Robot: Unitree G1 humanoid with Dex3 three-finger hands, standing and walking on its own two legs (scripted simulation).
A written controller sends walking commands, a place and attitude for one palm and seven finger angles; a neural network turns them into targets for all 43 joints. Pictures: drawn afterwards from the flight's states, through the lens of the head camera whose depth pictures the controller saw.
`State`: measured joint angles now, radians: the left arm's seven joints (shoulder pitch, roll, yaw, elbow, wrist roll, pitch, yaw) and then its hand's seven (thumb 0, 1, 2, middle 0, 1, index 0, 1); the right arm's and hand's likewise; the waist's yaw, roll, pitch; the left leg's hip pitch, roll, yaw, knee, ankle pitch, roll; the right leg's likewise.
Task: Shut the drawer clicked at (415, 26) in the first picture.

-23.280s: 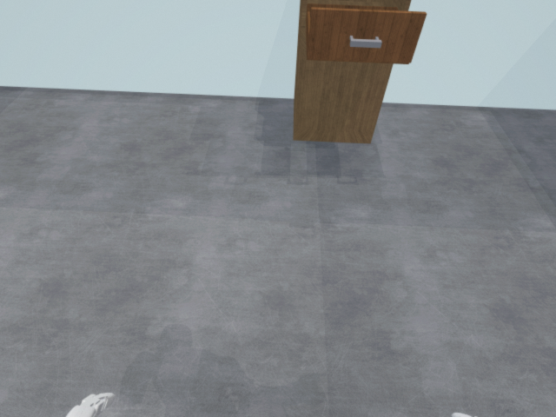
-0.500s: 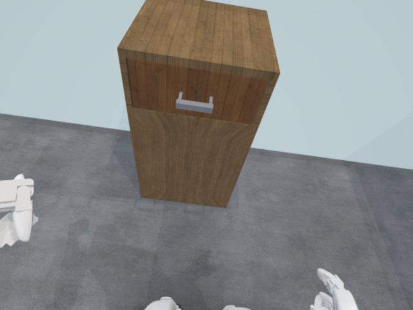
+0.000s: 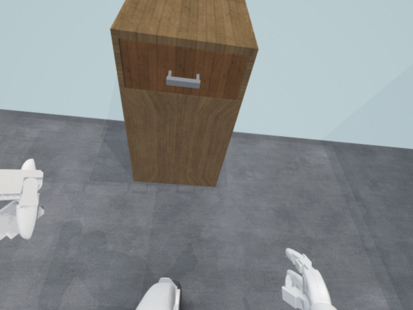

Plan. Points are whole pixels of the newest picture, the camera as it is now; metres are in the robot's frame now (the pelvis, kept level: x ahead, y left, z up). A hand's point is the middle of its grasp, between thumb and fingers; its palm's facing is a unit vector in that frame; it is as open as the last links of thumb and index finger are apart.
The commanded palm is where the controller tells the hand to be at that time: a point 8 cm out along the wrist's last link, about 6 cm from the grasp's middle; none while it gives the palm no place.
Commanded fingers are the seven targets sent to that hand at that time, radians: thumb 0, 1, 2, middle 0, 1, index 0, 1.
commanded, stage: stop stepping back and stand still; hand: left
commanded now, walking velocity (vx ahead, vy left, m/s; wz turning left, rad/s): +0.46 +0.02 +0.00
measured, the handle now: (183, 78) +0.81 +0.13 -0.03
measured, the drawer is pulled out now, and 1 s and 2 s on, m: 0.00 0.00 0.00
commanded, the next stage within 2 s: let the arm hang, fingers relaxed in 1.28 s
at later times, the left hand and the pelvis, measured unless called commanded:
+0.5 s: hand out of the picture +0.11 +0.25 +0.20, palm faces +0.32 -0.76 -0.57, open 3.2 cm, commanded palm +0.08 +0.29 +0.20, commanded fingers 0.00 0.90 0.90 -1.40 -1.60 -1.40 -1.60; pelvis -0.06 +0.01 +0.01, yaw -3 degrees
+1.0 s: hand out of the picture +0.15 +0.27 +0.20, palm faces +0.35 -0.75 -0.56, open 3.2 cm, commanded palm +0.09 +0.31 +0.20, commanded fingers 0.00 0.90 0.90 -1.40 -1.60 -1.40 -1.60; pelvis -0.04 +0.03 +0.01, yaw +0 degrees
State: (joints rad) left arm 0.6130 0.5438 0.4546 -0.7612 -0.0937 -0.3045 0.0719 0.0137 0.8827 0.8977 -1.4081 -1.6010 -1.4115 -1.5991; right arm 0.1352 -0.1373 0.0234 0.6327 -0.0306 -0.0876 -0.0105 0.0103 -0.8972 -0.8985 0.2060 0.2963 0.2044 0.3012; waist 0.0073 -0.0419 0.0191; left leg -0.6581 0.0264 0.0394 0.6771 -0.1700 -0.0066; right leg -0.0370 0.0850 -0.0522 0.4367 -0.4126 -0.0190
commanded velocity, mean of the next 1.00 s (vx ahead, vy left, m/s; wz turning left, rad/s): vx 0.10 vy -0.01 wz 0.00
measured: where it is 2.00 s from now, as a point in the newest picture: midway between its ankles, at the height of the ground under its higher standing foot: outside the picture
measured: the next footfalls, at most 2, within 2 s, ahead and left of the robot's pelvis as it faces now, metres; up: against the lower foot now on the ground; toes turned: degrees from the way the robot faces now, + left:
left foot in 0.12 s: +0.11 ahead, +0.12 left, +0.00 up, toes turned +0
right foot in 0.44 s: +0.00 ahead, -0.06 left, +0.00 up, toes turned -3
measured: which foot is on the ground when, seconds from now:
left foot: up 0.00-0.10, down 0.12-0.42, up 0.44-0.72, down 0.74-1.00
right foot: down 0.00-0.20, up 0.22-0.42, down 0.44-1.00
